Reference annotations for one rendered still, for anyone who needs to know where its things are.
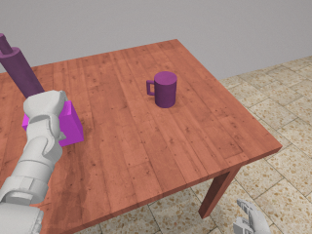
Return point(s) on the right robot hand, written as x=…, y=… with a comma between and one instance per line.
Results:
x=256, y=221

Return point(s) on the sponge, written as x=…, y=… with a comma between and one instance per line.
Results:
x=69, y=124

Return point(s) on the left robot forearm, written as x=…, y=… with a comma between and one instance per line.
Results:
x=28, y=183

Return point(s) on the table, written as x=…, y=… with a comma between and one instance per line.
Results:
x=134, y=152

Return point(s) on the left robot upper arm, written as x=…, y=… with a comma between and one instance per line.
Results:
x=20, y=219

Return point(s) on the left robot hand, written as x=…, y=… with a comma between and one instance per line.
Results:
x=51, y=101

